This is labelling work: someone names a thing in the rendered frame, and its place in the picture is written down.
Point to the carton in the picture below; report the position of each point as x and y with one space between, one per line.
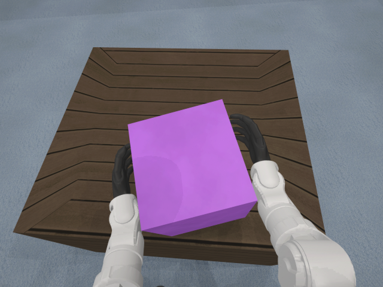
189 171

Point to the right robot upper arm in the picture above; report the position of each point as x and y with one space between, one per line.
314 263

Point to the robot left hand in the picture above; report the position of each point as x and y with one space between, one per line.
121 172

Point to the right robot forearm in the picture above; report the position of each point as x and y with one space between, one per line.
280 216

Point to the left robot forearm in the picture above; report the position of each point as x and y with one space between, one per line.
124 254

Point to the robot right hand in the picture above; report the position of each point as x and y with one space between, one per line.
253 139

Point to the pedestal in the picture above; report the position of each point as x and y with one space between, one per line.
69 202

